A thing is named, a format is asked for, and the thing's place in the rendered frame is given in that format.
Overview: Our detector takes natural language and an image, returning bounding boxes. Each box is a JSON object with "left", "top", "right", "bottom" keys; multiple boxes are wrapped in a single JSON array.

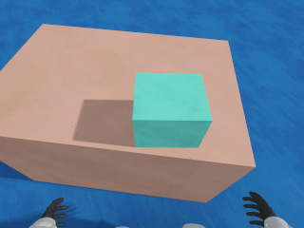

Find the right robot hand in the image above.
[{"left": 242, "top": 191, "right": 276, "bottom": 227}]

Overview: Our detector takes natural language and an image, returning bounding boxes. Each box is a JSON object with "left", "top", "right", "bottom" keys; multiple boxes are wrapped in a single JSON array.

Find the left robot hand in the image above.
[{"left": 41, "top": 198, "right": 68, "bottom": 227}]

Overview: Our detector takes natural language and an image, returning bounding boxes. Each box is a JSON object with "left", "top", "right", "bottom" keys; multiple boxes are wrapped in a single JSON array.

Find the pedestal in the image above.
[{"left": 0, "top": 24, "right": 256, "bottom": 203}]

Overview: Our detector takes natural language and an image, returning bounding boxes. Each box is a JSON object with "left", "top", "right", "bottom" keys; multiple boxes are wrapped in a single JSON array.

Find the robot right forearm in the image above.
[{"left": 264, "top": 217, "right": 293, "bottom": 228}]

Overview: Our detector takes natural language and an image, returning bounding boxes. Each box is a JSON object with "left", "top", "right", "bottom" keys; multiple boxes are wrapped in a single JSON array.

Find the robot left forearm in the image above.
[{"left": 29, "top": 217, "right": 57, "bottom": 228}]

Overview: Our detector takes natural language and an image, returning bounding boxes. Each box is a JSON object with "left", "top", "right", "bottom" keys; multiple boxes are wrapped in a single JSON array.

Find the carton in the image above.
[{"left": 132, "top": 72, "right": 213, "bottom": 148}]

